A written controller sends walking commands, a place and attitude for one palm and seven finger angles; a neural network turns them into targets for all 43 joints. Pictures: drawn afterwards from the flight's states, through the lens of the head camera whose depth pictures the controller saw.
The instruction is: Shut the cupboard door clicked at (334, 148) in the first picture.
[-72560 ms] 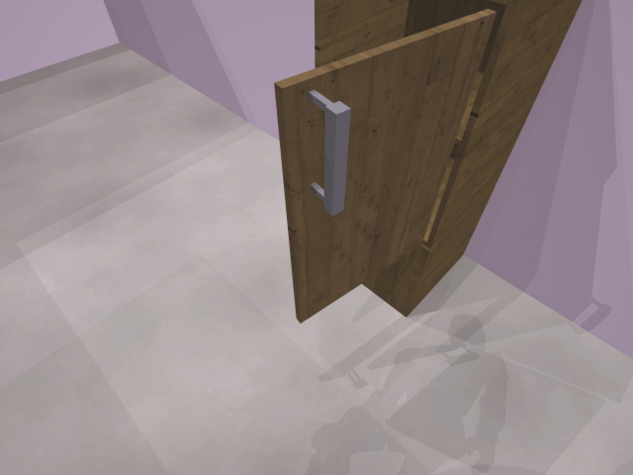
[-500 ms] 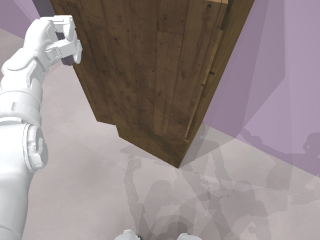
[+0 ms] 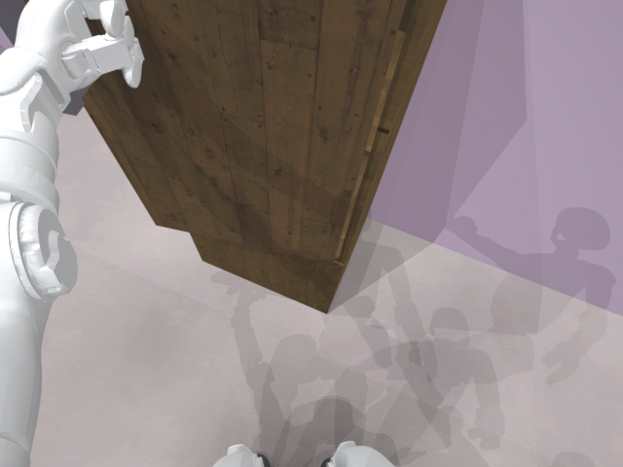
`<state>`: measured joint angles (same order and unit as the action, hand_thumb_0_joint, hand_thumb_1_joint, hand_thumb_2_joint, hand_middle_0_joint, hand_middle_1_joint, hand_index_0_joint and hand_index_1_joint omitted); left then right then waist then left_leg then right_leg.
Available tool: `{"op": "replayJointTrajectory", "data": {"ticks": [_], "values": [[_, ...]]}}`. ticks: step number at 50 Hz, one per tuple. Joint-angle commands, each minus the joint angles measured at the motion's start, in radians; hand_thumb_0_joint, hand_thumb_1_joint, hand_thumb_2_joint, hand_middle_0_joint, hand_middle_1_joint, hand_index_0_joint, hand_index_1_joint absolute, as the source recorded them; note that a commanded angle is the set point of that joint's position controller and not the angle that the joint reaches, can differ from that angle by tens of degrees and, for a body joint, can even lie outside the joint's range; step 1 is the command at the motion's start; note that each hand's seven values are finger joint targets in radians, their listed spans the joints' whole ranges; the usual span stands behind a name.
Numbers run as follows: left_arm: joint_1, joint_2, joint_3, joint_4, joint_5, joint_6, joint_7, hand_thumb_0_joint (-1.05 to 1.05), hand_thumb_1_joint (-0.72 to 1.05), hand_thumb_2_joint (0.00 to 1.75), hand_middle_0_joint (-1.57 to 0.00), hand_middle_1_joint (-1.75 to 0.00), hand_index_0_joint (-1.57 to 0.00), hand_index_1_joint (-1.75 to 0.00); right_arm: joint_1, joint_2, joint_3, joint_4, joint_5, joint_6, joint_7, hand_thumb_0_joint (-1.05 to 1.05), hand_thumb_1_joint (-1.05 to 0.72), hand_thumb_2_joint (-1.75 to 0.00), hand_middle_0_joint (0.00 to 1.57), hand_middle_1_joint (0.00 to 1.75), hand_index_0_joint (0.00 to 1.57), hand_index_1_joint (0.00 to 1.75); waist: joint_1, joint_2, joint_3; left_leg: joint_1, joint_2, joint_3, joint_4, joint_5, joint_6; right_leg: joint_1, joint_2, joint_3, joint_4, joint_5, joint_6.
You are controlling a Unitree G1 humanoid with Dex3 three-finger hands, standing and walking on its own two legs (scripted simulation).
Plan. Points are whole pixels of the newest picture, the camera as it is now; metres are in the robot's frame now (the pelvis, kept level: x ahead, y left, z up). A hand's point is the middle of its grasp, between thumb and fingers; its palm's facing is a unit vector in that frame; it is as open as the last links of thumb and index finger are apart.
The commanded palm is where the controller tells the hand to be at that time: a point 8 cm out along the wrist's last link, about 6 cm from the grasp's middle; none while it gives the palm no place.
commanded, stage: push the door shut along its arc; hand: left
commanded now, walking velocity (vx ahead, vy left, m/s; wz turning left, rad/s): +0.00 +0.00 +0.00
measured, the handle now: (43, 32) +0.59 +0.22 +0.18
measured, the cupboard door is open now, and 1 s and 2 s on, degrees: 11 5 5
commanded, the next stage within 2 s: pull the fist back off the door in 0.18 s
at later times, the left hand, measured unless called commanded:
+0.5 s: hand (144, 29) +0.58 +0.11 +0.18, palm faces +0.11 -0.99 +0.01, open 2.9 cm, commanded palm +0.55 +0.15 +0.19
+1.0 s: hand (152, 79) +0.50 +0.10 +0.18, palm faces +0.06 -1.00 -0.01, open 3.1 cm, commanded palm +0.46 +0.15 +0.19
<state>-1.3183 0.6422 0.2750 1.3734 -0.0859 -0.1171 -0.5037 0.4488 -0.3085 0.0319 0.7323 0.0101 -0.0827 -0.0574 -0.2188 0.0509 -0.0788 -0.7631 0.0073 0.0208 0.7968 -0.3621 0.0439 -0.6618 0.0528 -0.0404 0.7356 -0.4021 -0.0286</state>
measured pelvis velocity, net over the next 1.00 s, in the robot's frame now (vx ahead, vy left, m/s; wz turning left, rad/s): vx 0.01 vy -0.02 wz -0.01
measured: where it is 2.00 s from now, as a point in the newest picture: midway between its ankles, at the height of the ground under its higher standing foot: outside the picture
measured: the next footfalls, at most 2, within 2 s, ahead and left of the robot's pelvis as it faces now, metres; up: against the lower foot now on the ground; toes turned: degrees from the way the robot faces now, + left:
none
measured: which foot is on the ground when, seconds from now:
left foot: down 0.00-1.00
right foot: down 0.00-1.00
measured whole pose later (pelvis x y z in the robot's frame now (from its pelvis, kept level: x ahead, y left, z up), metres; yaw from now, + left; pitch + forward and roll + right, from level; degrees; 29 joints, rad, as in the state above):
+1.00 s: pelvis +0.01 -0.02 +0.02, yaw -1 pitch +11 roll -1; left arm -0.87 0.28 0.29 0.92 -0.09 -0.13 -0.01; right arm 0.43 -0.29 -0.02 0.68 0.02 -0.04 0.02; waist -0.10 0.06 -0.10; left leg -0.50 0.01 0.04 0.64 -0.33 0.02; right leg -0.41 0.06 -0.01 0.59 -0.37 -0.05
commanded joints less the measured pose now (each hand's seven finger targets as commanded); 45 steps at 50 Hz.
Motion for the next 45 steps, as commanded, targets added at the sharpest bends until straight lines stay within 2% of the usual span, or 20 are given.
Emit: {"op": "replayJointTrajectory", "data": {"ticks": [1, 3, 6, 8, 11, 14, 15, 17, 19, 21, 22, 25, 26, 29, 32, 34, 36, 40, 43, 45], "values": [[-0.555, 0.139, -0.006, -0.199, -0.040, -0.043, -0.015, 0.00, 0.90, 0.90, -1.30, -1.50, -1.30, -1.50, 0.149, -0.207, -0.080, -0.020, -0.001, -0.009, -0.022, 0.00, -0.90, -0.90, 0.20, 0.30, 0.20, 0.30, -0.046, 0.051, -0.453, 0.539, -0.003, -0.094, 0.008, 0.480, 0.013, -0.046, 0.015, 0.005, -0.079, 0.444, 0.014], [-0.589, 0.150, 0.004, -0.223, -0.046, -0.049, -0.019, 0.00, 0.90, 0.90, -1.30, -1.50, -1.30, -1.50, 0.155, -0.212, -0.082, -0.015, 0.001, -0.009, -0.024, 0.00, -0.90, -0.90, 0.20, 0.30, 0.20, 0.30, -0.049, 0.073, -0.476, 0.559, -0.004, -0.088, 0.016, 0.498, 0.015, -0.050, 0.015, 0.011, -0.073, 0.462, 0.015], [-0.591, 0.103, -0.038, -0.186, -0.049, -0.035, -0.022, 0.00, 0.90, 0.90, -1.30, -1.50, -1.30, -1.50, 0.140, -0.207, -0.078, 0.006, -0.003, -0.010, -0.026, 0.00, -0.90, -0.90, 0.20, 0.30, 0.20, 0.30, -0.059, 0.073, -0.440, 0.534, -0.005, -0.089, 0.024, 0.464, 0.015, -0.077, 0.016, 0.000, -0.070, 0.432, 0.014], [-0.631, 0.093, -0.046, -0.218, -0.053, -0.045, -0.024, 0.00, 0.90, 0.90, -1.30, -1.50, -1.30, -1.50, 0.149, -0.211, -0.080, 0.012, -0.001, -0.018, -0.027, 0.00, -0.90, -0.90, 0.20, 0.30, 0.20, 0.30, -0.068, 0.106, -0.478, 0.581, -0.001, -0.092, 0.032, 0.495, 0.014, -0.105, 0.017, 0.000, -0.058, 0.436, 0.015], [-0.626, 0.047, -0.079, -0.179, -0.056, -0.032, -0.020, 0.00, 0.90, 0.90, -1.30, -1.50, -1.30, -1.50, 0.131, -0.208, -0.076, 0.033, -0.004, -0.020, -0.030, 0.00, -0.90, -0.90, 0.20, 0.30, 0.20, 0.30, -0.076, 0.101, -0.434, 0.557, -0.001, -0.094, 0.041, 0.464, 0.015, -0.141, 0.018, -0.010, -0.057, 0.398, 0.013], [-0.654, 0.030, -0.097, -0.204, -0.058, -0.041, -0.020, 0.00, 0.90, 0.90, -1.30, -1.50, -1.30, -1.50, 0.126, -0.210, -0.077, 0.048, -0.003, -0.028, -0.032, 0.00, -0.90, -0.90, 0.20, 0.30, 0.20, 0.30, -0.083, 0.120, -0.465, 0.573, 0.001, -0.094, 0.053, 0.472, 0.016, -0.158, 0.017, -0.012, -0.042, 0.400, 0.013], [-0.730, 0.094, 0.126, -0.205, -0.114, 0.001, 0.189, 0.00, 0.90, 0.90, -1.30, -1.50, -1.30, -1.50, 0.173, -0.156, -0.058, 0.000, -0.003, -0.036, -0.008, 0.00, -0.90, -0.90, 0.20, 0.30, 0.20, 0.30, -0.060, 0.163, -0.456, 0.472, 0.023, -0.105, 0.032, 0.454, 0.004, -0.081, 0.001, 0.023, -0.085, 0.404, 0.016], [-0.711, 0.028, 0.108, -0.203, -0.062, 0.022, 0.390, 0.00, 0.90, 0.90, -1.30, -1.50, -1.30, -1.50, 0.205, -0.150, -0.062, -0.006, -0.021, -0.039, 0.029, 0.00, -0.90, -0.90, 0.20, 0.30, 0.20, 0.30, -0.075, 0.061, -0.489, 0.452, 0.019, -0.119, 0.018, 0.470, 0.000, -0.034, 0.005, 0.011, -0.066, 0.428, 0.029], [-0.702, 0.001, 0.097, -0.261, 0.035, 0.001, 0.546, 0.00, 0.90, 0.90, -1.30, -1.50, -1.30, -1.50, 0.218, -0.139, -0.064, -0.028, -0.049, -0.032, 0.070, 0.00, -0.90, -0.90, 0.20, 0.30, 0.20, 0.30, -0.055, 0.120, -0.531, 0.475, 0.012, -0.117, 0.028, 0.518, -0.004, -0.057, 0.005, 0.007, -0.049, 0.428, 0.030], [-0.666, 0.004, 0.064, -0.270, 0.128, -0.043, 0.623, 0.00, 0.90, 0.90, -1.30, -1.50, -1.30, -1.50, 0.241, -0.139, -0.068, -0.032, -0.071, -0.021, 0.104, 0.00, -0.90, -0.90, 0.20, 0.30, 0.20, 0.30, -0.055, 0.130, -0.534, 0.491, 0.010, -0.116, 0.025, 0.500, -0.007, -0.070, 0.007, 0.002, -0.047, 0.389, 0.026], [-0.630, 0.051, 0.099, -0.251, 0.147, -0.062, 0.627, 0.00, 0.90, 0.90, -1.30, -1.50, -1.30, -1.50, 0.257, -0.149, -0.074, -0.035, -0.074, -0.011, 0.108, 0.00, -0.90, -0.90, 0.20, 0.30, 0.20, 0.30, -0.047, 0.099, -0.550, 0.491, 0.008, -0.117, 0.020, 0.519, -0.005, -0.035, 0.009, 0.003, -0.047, 0.414, 0.020], [-0.586, -0.008, 0.036, -0.241, 0.137, -0.077, 0.559, 0.00, 0.90, 0.90, -1.30, -1.50, -1.30, -1.50, 0.236, -0.149, -0.078, -0.057, -0.058, 0.009, 0.113, 0.00, -0.90, -0.90, 0.20, 0.30, 0.20, 0.30, -0.042, 0.092, -0.542, 0.497, -0.001, -0.095, -0.010, 0.474, -0.003, 0.027, 0.015, 0.019, -0.079, 0.448, 0.017], [-0.577, 0.037, 0.071, -0.233, 0.127, -0.077, 0.539, 0.00, 0.90, 0.90, -1.30, -1.50, -1.30, -1.50, 0.243, -0.155, -0.080, -0.060, -0.051, 0.015, 0.108, 0.00, -0.90, -0.90, 0.20, 0.30, 0.20, 0.30, -0.033, 0.071, -0.538, 0.483, 0.000, -0.092, -0.022, 0.457, -0.002, 0.058, 0.015, 0.022, -0.085, 0.455, 0.017], [-0.535, 0.052, 0.104, -0.251, 0.074, -0.077, 0.492, 0.00, 0.90, 0.90, -1.30, -1.50, -1.30, -1.50, 0.229, -0.151, -0.077, -0.078, -0.035, 0.023, 0.093, 0.00, -0.90, -0.90, 0.20, 0.30, 0.20, 0.30, -0.011, 0.036, -0.520, 0.449, -0.008, -0.071, -0.055, 0.424, 0.006, 0.142, 0.016, 0.035, -0.113, 0.499, 0.020], [-0.447, 0.120, 0.177, -0.318, 0.056, -0.117, 0.489, 0.00, 0.90, 0.90, -1.30, -1.50, -1.30, -1.50, 0.225, -0.145, -0.078, -0.093, -0.032, 0.022, 0.085, 0.00, -0.90, -0.90, 0.20, 0.30, 0.20, 0.30, 0.028, 0.007, -0.528, 0.433, -0.011, -0.052, -0.076, 0.440, 0.010, 0.239, 0.014, 0.041, -0.119, 0.556, 0.021], [-0.375, 0.054, 0.133, -0.391, 0.066, -0.147, 0.490, 0.00, 0.90, 0.90, -1.30, -1.50, -1.30, -1.50, 0.202, -0.128, -0.079, -0.110, -0.027, 0.018, 0.091, 0.00, -0.90, -0.90, 0.20, 0.30, 0.20, 0.30, 0.051, 0.056, -0.527, 0.484, -0.013, -0.045, -0.081, 0.484, 0.007, 0.234, 0.018, 0.036, -0.115, 0.582, 0.017], [-0.277, -0.013, 0.100, -0.379, 0.056, -0.140, 0.487, 0.00, 0.90, 0.90, -1.30, -1.50, -1.30, -1.50, 0.193, -0.125, -0.085, -0.109, -0.021, 0.020, 0.092, 0.00, -0.90, -0.90, 0.20, 0.30, 0.20, 0.30, 0.055, 0.000, -0.467, 0.486, -0.010, -0.039, -0.091, 0.485, 0.009, 0.235, 0.021, 0.028, -0.130, 0.583, 0.019], [-0.203, -0.060, 0.086, -0.423, 0.010, -0.092, 0.472, 0.00, 0.90, 0.90, -1.30, -1.50, -1.30, -1.50, 0.150, -0.124, -0.090, -0.114, -0.006, 0.028, 0.082, 0.00, -0.90, -0.90, 0.20, 0.30, 0.20, 0.30, 0.072, -0.044, -0.403, 0.474, -0.018, -0.019, -0.128, 0.449, 0.015, 0.293, 0.015, 0.031, -0.159, 0.610, 0.024], [-0.168, -0.062, 0.097, -0.593, -0.001, -0.102, 0.485, 0.00, 0.90, 0.90, -1.30, -1.50, -1.30, -1.50, 0.112, -0.114, -0.095, -0.127, -0.001, 0.020, 0.076, 0.00, -0.90, -0.90, 0.20, 0.30, 0.20, 0.30, 0.107, 0.022, -0.470, 0.566, -0.020, -0.015, -0.128, 0.531, 0.013, 0.330, 0.012, 0.032, -0.154, 0.663, 0.019], [-0.097, -0.133, 0.047, -0.674, -0.012, -0.102, 0.488, 0.00, 0.90, 0.90, -1.30, -1.50, -1.30, -1.50, 0.079, -0.102, -0.095, -0.136, 0.004, 0.009, 0.077, 0.00, -0.90, -0.90, 0.20, 0.30, 0.20, 0.30, 0.120, 0.020, -0.462, 0.603, -0.018, -0.015, -0.132, 0.573, 0.011, 0.337, 0.012, 0.026, -0.157, 0.680, 0.018]]}}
